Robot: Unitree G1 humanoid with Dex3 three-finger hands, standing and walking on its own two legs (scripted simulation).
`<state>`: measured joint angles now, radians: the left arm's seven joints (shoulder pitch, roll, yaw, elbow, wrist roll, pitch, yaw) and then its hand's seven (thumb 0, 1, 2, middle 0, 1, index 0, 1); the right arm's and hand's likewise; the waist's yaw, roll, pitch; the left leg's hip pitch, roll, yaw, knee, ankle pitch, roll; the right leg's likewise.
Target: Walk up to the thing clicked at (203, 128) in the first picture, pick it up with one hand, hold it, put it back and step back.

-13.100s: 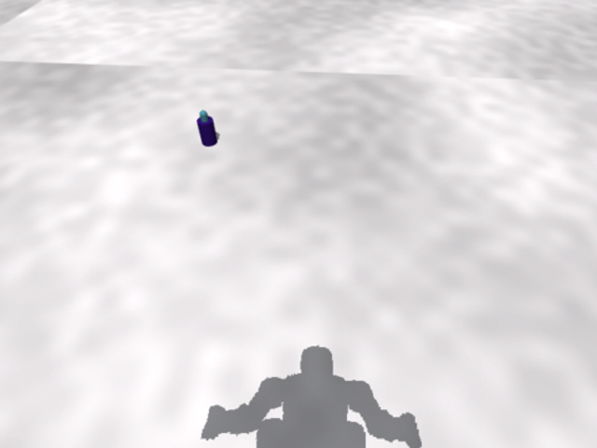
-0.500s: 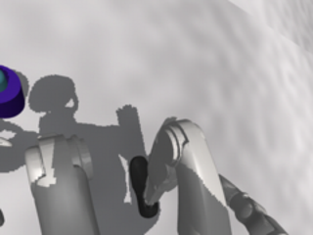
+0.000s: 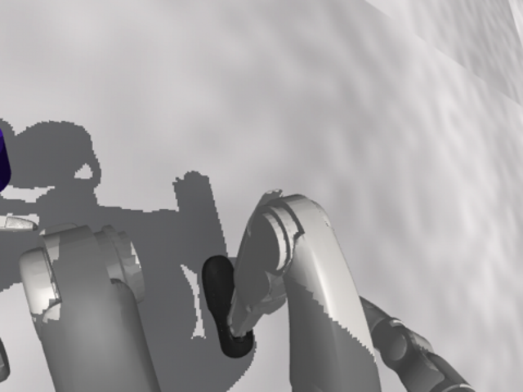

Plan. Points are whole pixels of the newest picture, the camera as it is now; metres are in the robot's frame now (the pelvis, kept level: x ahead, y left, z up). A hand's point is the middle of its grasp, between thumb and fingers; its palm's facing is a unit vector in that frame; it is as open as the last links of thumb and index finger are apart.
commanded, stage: close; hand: left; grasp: from the side
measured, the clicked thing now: out of the picture +0.45 +0.28 -0.19
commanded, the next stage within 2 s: settle in 0.64 s
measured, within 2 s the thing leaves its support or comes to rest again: leaves its support in 1.10 s
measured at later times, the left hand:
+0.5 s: hand out of the picture +0.42 +0.28 -0.18, palm faces +0.36 -0.93 -0.02, open 11.3 cm
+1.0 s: hand out of the picture +0.43 +0.28 -0.18, palm faces +0.32 -0.95 -0.01, open 11.5 cm
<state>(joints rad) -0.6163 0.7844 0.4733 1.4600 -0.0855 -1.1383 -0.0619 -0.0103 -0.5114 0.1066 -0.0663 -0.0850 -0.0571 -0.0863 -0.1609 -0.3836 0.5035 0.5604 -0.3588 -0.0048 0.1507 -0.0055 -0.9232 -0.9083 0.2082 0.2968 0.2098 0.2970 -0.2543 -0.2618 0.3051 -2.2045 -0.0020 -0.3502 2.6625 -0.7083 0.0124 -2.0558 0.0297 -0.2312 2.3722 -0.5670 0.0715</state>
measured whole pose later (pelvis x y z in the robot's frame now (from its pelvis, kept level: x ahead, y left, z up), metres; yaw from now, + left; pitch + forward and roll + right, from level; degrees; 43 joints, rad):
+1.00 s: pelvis +0.01 +0.00 +0.01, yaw -1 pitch +14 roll -19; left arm -0.65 0.82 0.42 1.40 -0.09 -1.10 0.00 -0.02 -0.45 0.87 -0.58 -0.92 -0.62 -0.94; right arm -0.18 -0.37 0.51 0.57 -0.35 0.02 0.15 -0.01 -0.92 -0.91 0.21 0.30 0.21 0.30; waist -0.25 -0.27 0.31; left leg -2.21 0.00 -0.37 2.65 -0.73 0.00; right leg -2.06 0.03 -0.25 2.35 -0.58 0.07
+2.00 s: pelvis +0.03 -0.02 +0.06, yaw +9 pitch +30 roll -8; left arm -0.57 0.47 0.38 0.86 -0.13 -0.61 -0.18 -0.03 -0.58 1.03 -0.61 -0.96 -0.65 -0.98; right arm 0.05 -0.31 0.10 0.64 -0.09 0.05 0.08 0.00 -0.92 -0.91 0.21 0.30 0.21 0.30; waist -0.13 -0.02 -0.05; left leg -2.22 0.00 -0.14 2.39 -0.71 -0.01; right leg -2.17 -0.04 -0.07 2.29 -0.65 0.03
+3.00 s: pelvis +0.03 -0.02 +0.10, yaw +12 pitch +33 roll -5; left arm -0.58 0.39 0.41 0.85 -0.13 -0.56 -0.22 -0.03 -0.61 1.07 -0.61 -0.98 -0.65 -1.01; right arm 0.11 -0.29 0.03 0.66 -0.05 0.00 0.05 0.00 -0.95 -0.91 0.21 0.30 0.21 0.30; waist -0.12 0.00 -0.12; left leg -2.12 0.00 -0.08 2.24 -0.70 -0.01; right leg -2.09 -0.05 -0.03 2.17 -0.66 0.02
